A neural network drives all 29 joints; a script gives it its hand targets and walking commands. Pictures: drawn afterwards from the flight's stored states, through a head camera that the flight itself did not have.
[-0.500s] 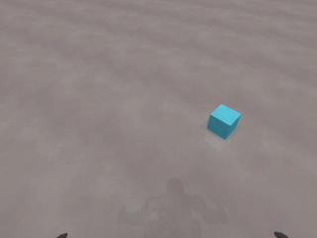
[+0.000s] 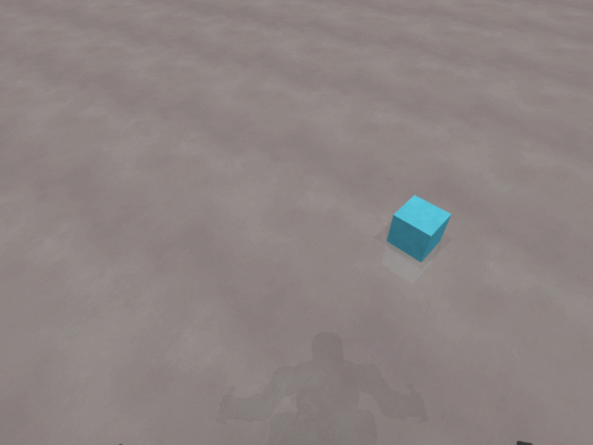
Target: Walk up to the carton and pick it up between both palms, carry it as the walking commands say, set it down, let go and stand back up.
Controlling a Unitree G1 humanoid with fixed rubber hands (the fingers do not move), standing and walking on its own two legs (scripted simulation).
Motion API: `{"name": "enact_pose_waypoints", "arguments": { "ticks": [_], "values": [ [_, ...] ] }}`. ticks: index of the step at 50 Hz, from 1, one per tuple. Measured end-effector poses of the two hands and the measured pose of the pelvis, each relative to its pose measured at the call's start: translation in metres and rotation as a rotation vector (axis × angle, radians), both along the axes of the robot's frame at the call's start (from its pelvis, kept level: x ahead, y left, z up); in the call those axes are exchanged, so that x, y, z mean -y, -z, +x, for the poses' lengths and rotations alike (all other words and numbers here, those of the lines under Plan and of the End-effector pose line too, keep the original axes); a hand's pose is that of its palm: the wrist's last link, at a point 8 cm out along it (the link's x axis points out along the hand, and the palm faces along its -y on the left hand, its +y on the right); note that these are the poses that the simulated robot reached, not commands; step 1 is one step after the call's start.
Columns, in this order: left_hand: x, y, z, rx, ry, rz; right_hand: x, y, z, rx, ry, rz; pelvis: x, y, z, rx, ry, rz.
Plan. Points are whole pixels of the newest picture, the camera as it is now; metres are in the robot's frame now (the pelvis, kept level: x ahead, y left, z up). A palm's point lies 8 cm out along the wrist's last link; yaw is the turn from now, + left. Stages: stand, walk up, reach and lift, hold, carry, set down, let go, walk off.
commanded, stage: walk up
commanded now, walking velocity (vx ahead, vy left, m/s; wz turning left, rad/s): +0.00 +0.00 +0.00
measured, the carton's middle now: (417, 228) +1.07 -0.51 -0.70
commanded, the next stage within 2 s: none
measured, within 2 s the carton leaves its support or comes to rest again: neither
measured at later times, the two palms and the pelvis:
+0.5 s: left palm (245, 435) +0.19 +0.11 -0.15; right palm out of the picture +0.10 -0.43 -0.17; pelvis +0.11 -0.14 -0.03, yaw -12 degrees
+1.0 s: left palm (306, 254) +0.52 +0.00 -0.14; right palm out of the picture +0.28 -0.47 -0.12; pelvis +0.36 -0.21 +0.00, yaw -22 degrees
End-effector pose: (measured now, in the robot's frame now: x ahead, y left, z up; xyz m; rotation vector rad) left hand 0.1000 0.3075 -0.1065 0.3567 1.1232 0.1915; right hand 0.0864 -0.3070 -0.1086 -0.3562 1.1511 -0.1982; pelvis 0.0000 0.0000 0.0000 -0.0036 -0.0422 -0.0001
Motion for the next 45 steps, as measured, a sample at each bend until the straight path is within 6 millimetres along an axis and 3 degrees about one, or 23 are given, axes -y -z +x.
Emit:
{"name": "enact_pose_waypoints", "arguments": {
  "ticks": [4,8,14,19,21,23,29,34,37,40,42,45],
  "values": [
    [0.001,0.002,0.001,-0.016,-0.019,-0.027,0.002,-0.001,-0.001,0.007,0.033,-0.009,0.002,0.001,0.002,-0.019,0.021,-0.002],
    [0.021,0.004,0.016,-0.057,0.021,-0.075,0.017,-0.001,-0.027,-0.019,0.131,-0.033,0.013,-0.002,0.007,-0.041,0.074,-0.018],
    [0.086,0.015,0.059,-0.055,0.119,-0.141,0.046,0.008,-0.07,-0.102,0.257,-0.001,0.051,0.002,0.03,-0.019,0.145,-0.025],
    [0.151,0.03,0.099,-0.019,0.169,-0.13,0.085,0.04,-0.069,-0.132,0.298,0.067,0.102,0.023,0.068,-0.017,0.188,-0.002],
    [0.171,0.043,0.106,-0.021,0.176,-0.104,0.105,0.058,-0.053,-0.127,0.284,0.081,0.122,0.039,0.081,-0.02,0.212,0.007],
    [0.187,0.047,0.098,-0.058,0.158,-0.1,0.116,0.062,-0.023,-0.093,0.259,0.097,0.133,0.039,0.093,-0.011,0.207,-0.005],
    [0.211,0.031,0.072,-0.224,0.086,-0.093,0.12,0.035,0.1,0.079,0.186,0.178,0.16,0.015,0.139,-0.029,0.245,0.0],
    [0.219,0.026,0.089,-0.33,0.067,-0.087,0.124,0.011,0.198,0.195,0.149,0.201,0.176,0.006,0.188,-0.05,0.305,0.022],
    [0.223,0.032,0.123,-0.346,0.064,-0.094,0.129,0.007,0.248,0.231,0.14,0.187,0.18,0.009,0.226,-0.059,0.316,0.023],
    [0.226,0.047,0.173,-0.335,0.084,-0.102,0.14,0.013,0.288,0.271,0.161,0.152,0.18,0.023,0.27,-0.065,0.334,0.014],
    [0.231,0.055,0.216,-0.309,0.111,-0.108,0.147,0.016,0.294,0.265,0.202,0.122,0.181,0.026,0.291,-0.061,0.351,0.024],
    [0.251,0.052,0.296,-0.215,0.192,-0.123,0.156,0.016,0.266,0.181,0.301,0.098,0.189,0.018,0.318,-0.048,0.377,0.017]
  ]
}}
